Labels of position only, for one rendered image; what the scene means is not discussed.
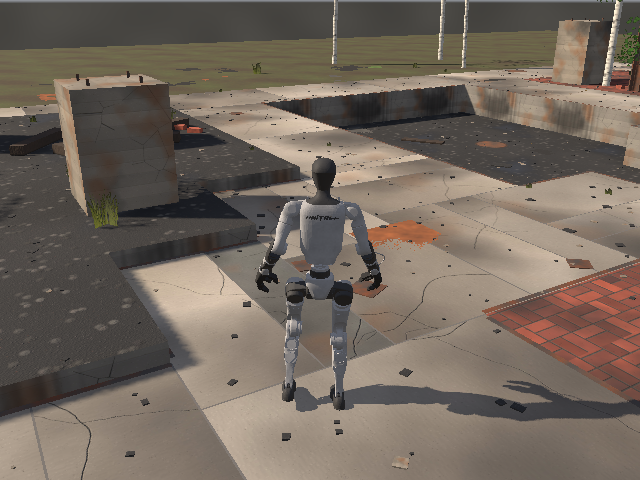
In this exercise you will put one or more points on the robot right hand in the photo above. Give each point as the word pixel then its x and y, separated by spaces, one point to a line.
pixel 367 276

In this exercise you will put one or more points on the robot left upper arm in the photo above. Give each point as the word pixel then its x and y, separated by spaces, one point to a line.
pixel 291 209

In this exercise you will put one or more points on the left robot forearm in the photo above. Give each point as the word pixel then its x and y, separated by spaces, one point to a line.
pixel 269 261

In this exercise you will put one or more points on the robot right upper arm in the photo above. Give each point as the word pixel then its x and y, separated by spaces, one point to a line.
pixel 353 212

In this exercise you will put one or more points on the right robot forearm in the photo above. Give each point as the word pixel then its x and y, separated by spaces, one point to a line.
pixel 371 261

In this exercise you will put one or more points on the robot right shin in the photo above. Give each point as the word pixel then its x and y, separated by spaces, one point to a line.
pixel 339 363

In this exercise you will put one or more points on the robot right foot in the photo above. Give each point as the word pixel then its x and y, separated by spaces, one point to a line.
pixel 338 402

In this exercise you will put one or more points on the robot left hand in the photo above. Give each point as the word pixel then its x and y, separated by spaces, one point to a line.
pixel 268 278

